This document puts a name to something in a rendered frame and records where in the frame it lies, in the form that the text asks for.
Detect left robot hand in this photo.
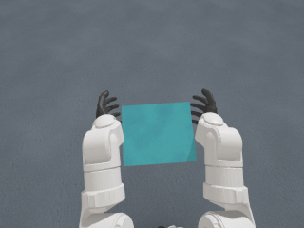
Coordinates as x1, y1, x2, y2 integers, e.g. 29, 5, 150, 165
96, 90, 122, 123

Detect left robot upper arm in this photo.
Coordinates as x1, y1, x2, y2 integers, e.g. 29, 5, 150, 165
82, 213, 134, 228

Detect right robot forearm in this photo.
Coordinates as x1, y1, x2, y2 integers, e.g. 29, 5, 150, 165
195, 112, 256, 228

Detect right robot hand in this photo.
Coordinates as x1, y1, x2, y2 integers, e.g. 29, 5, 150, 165
190, 88, 218, 125

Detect right robot upper arm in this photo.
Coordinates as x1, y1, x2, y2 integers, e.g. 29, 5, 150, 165
198, 210, 255, 228

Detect carton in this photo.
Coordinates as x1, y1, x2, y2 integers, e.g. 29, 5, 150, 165
122, 102, 197, 166

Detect left robot forearm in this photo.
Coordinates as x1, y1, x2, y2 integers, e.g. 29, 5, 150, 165
79, 114, 125, 228

